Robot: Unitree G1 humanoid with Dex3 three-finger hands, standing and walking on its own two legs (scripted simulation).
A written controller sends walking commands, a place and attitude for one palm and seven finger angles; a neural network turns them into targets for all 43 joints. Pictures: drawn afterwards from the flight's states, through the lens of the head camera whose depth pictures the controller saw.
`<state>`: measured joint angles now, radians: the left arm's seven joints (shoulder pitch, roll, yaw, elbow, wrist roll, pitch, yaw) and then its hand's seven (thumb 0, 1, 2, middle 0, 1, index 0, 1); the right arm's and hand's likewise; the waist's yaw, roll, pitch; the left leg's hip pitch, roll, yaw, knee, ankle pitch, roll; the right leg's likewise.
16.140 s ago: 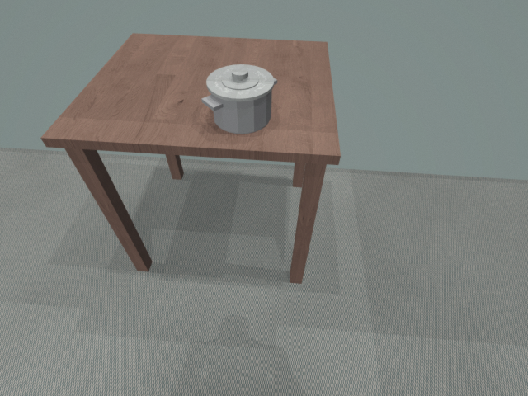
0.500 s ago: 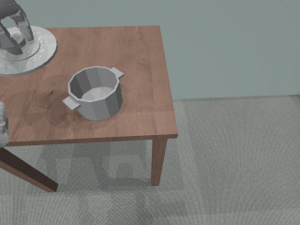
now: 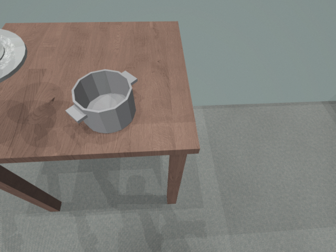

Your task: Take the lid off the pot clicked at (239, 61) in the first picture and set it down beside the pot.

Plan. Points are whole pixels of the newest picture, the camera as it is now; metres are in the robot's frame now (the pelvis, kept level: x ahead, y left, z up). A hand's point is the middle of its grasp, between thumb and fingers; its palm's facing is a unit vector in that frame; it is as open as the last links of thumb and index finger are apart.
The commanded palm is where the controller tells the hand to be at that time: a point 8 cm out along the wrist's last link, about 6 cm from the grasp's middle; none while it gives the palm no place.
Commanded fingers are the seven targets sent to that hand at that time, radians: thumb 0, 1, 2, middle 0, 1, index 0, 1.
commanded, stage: move the lid sideways beside the pot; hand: left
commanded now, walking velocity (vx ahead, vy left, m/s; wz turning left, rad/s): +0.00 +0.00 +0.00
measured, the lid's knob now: out of the picture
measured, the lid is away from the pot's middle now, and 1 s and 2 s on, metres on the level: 0.21 0.24 0.23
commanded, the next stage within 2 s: lower the lid onto the table in 0.48 s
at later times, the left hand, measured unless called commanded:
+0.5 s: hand out of the picture +0.46 +0.37 +0.24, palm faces -0.28 -0.15 -0.95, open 6.6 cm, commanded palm +0.50 +0.37 +0.32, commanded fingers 0.00 0.89 0.60 -0.94 -1.08 -0.92 -1.08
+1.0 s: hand out of the picture +0.46 +0.37 +0.22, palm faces -0.32 -0.21 -0.92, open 6.6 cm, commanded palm +0.50 +0.38 +0.29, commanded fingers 0.00 0.89 0.60 -0.94 -1.08 -0.92 -1.08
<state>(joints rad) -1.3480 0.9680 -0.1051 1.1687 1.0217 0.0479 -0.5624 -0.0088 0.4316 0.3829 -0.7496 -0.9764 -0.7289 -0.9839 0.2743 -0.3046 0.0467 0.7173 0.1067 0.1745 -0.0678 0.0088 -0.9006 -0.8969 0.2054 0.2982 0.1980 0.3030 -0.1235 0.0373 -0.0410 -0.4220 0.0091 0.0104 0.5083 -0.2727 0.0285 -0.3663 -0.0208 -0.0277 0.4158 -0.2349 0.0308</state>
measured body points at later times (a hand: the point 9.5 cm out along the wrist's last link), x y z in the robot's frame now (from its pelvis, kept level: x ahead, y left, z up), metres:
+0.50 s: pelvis +0.00 +0.01 +0.00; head +0.08 +0.01 +0.44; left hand +0.47 +0.38 +0.30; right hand +0.03 -0.27 -0.13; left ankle -0.02 +0.10 -0.74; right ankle -0.03 -0.14 -0.74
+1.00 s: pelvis +0.00 +0.00 +0.00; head +0.09 +0.01 +0.44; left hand +0.47 +0.38 +0.27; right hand +0.01 -0.28 -0.13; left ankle -0.02 +0.10 -0.74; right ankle -0.03 -0.14 -0.74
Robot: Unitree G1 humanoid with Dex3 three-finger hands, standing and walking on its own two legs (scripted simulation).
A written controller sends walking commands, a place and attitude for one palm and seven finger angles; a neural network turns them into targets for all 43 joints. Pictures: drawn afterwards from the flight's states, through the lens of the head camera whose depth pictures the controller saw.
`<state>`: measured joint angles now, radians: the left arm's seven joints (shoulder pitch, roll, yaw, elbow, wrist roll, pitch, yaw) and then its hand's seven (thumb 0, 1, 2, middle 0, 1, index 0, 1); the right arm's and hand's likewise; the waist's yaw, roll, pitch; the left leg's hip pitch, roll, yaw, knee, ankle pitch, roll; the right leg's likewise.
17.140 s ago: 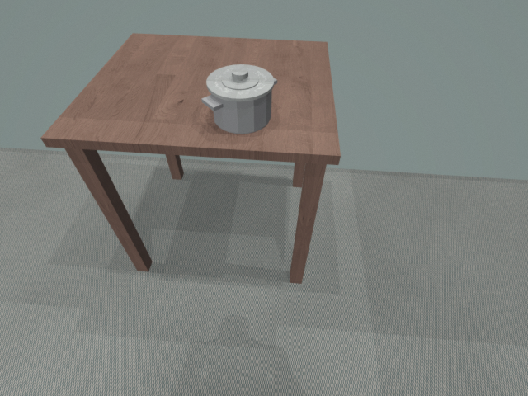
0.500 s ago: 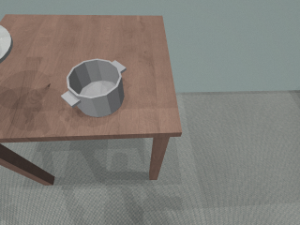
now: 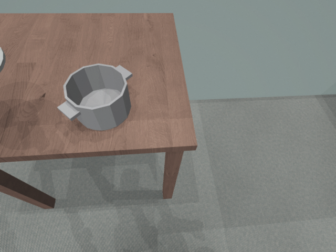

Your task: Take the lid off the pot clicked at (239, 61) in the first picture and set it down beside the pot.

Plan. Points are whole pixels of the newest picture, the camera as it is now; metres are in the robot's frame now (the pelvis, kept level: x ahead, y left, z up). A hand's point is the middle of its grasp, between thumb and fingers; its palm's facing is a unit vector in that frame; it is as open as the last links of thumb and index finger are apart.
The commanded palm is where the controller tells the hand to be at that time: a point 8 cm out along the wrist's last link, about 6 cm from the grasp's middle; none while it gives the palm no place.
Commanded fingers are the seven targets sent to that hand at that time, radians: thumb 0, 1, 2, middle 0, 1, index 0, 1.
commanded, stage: lower the lid onto the table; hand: left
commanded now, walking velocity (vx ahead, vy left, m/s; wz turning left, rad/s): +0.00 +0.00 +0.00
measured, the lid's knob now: out of the picture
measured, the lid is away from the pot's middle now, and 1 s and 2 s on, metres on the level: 0.24 0.23 0.25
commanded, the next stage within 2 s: none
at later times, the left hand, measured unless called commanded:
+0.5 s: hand out of the picture +0.47 +0.37 +0.19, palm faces -0.35 -0.22 -0.91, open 6.6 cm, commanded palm +0.51 +0.38 +0.26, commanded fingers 0.00 0.89 0.60 -0.94 -1.08 -0.92 -1.08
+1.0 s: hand out of the picture +0.47 +0.37 +0.15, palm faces -0.39 -0.23 -0.89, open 6.6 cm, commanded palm +0.52 +0.38 +0.22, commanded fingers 0.00 0.89 0.60 -0.94 -1.08 -0.92 -1.08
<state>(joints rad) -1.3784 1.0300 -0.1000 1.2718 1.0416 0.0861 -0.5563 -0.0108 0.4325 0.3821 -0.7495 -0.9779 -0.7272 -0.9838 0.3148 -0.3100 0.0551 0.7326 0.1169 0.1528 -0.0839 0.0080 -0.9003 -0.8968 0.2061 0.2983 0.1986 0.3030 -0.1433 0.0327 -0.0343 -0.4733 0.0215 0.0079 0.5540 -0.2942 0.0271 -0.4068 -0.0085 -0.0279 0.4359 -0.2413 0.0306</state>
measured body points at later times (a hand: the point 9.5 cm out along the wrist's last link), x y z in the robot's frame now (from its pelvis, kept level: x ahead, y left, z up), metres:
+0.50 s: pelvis +0.00 +0.01 -0.01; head +0.09 +0.01 +0.44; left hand +0.48 +0.38 +0.24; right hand +0.01 -0.27 -0.13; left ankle -0.02 +0.10 -0.73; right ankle -0.03 -0.14 -0.73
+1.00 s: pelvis +0.00 +0.01 -0.01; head +0.10 +0.03 +0.43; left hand +0.49 +0.38 +0.20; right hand -0.01 -0.27 -0.13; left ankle -0.02 +0.10 -0.73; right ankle -0.03 -0.14 -0.73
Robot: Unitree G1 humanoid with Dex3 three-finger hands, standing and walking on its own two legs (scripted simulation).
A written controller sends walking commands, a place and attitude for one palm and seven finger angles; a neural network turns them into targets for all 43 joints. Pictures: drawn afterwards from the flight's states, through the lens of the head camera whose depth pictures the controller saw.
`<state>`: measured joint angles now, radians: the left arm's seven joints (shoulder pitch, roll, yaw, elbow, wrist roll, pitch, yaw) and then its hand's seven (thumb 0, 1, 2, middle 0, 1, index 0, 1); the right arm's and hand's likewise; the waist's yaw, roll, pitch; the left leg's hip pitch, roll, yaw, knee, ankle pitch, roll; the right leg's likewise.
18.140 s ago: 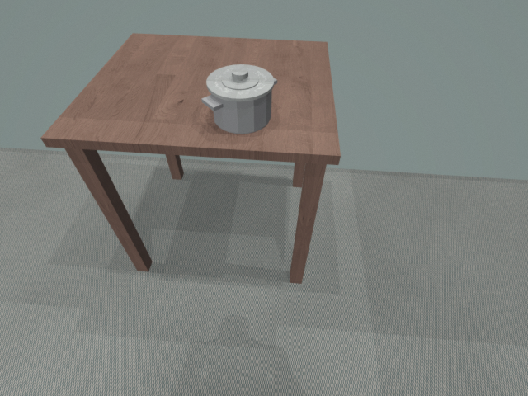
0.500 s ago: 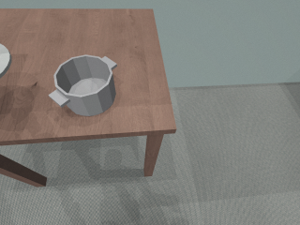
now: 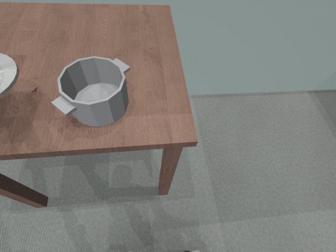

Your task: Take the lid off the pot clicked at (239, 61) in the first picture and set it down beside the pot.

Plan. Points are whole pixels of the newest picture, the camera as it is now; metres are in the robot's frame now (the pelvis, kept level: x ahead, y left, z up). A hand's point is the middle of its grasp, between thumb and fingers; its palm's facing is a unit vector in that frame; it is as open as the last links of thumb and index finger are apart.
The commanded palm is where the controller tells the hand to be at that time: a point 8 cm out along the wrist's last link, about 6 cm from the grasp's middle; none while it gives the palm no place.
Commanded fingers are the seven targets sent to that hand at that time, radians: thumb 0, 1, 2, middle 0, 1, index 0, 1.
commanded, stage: lower the lid onto the table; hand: left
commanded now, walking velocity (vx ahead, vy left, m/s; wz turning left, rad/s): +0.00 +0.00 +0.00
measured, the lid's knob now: out of the picture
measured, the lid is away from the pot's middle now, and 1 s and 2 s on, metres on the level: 0.23 0.25 0.24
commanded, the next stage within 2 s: open the fingers wide in 1.64 s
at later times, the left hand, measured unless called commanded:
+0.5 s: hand out of the picture +0.46 +0.38 +0.13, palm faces -0.42 -0.24 -0.87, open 6.6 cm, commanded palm +0.52 +0.38 +0.20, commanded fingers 0.00 0.89 0.60 -0.94 -1.08 -0.92 -1.08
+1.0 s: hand out of the picture +0.46 +0.39 +0.10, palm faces -0.45 -0.25 -0.86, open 6.6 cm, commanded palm +0.53 +0.38 +0.16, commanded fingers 0.00 0.89 0.60 -0.94 -1.08 -0.92 -1.08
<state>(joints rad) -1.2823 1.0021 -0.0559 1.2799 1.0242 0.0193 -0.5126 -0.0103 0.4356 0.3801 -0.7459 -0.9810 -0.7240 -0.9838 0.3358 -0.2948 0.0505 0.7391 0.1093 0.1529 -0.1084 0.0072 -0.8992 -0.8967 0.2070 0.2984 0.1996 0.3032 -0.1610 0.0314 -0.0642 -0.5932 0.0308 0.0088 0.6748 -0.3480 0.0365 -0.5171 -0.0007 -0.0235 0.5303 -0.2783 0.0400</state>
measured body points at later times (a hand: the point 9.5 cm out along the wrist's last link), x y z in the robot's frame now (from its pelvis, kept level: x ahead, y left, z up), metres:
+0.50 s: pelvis -0.01 +0.00 -0.01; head +0.10 +0.02 +0.43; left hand +0.48 +0.38 +0.18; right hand -0.02 -0.28 -0.12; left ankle -0.02 +0.09 -0.72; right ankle -0.02 -0.15 -0.72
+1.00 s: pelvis -0.01 +0.01 -0.02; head +0.11 +0.04 +0.42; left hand +0.48 +0.40 +0.15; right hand -0.03 -0.27 -0.12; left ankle -0.02 +0.09 -0.72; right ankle -0.02 -0.15 -0.72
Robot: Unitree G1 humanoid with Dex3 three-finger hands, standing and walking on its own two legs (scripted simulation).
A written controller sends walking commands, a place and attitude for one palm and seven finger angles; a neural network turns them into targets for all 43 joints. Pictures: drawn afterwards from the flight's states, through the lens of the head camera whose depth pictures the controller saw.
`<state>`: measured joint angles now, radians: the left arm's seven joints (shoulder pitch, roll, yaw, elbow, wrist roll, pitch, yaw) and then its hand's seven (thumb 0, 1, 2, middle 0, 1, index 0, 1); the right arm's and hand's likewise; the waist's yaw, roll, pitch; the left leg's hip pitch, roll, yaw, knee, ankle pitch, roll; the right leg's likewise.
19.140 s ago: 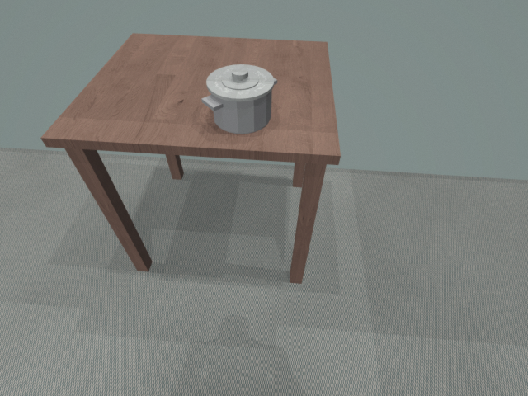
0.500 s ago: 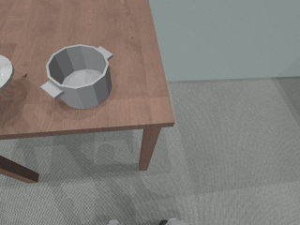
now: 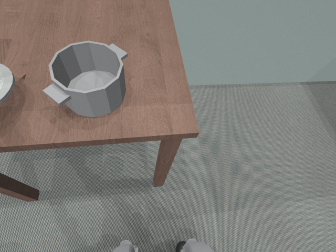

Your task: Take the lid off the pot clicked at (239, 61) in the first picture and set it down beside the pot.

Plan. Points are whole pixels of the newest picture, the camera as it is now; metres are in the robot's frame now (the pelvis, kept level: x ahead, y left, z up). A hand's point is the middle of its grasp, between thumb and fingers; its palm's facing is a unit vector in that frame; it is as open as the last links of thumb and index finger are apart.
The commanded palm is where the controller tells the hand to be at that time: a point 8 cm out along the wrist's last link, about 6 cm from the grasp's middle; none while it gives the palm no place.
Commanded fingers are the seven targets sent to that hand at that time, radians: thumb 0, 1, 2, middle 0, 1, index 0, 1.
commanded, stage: lower the lid onto the table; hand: left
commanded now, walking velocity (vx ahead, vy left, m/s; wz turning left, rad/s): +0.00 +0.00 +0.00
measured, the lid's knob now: out of the picture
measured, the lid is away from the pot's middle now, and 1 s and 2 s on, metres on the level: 0.25 0.24 0.24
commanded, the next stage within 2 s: open the fingers wide in 0.64 s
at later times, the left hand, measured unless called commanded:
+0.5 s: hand out of the picture +0.48 +0.37 +0.08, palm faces -0.48 -0.22 -0.85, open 6.6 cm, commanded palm +0.55 +0.38 +0.15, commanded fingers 0.00 0.89 0.60 -0.94 -1.08 -0.92 -1.08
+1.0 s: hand out of the picture +0.45 +0.38 +0.06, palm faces -0.46 -0.18 -0.87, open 6.7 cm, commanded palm +0.50 +0.37 +0.13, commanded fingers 0.00 0.63 0.51 -0.70 -1.05 -0.69 -1.05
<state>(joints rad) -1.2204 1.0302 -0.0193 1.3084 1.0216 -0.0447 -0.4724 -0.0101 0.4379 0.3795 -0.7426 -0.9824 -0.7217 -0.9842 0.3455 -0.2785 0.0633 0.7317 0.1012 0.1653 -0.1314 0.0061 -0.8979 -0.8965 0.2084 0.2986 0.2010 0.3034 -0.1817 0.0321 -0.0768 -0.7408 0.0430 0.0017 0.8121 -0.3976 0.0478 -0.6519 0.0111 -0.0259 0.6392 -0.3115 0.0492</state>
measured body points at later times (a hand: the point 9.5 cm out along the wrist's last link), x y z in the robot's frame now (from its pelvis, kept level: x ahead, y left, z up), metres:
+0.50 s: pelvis -0.01 +0.00 -0.01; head +0.13 +0.03 +0.42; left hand +0.50 +0.38 +0.13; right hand -0.04 -0.28 -0.11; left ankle -0.02 +0.08 -0.71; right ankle -0.01 -0.16 -0.71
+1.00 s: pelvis +0.00 +0.00 -0.01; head +0.12 +0.03 +0.42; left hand +0.47 +0.38 +0.11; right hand +0.00 -0.28 -0.12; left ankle -0.02 +0.08 -0.71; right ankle -0.01 -0.16 -0.71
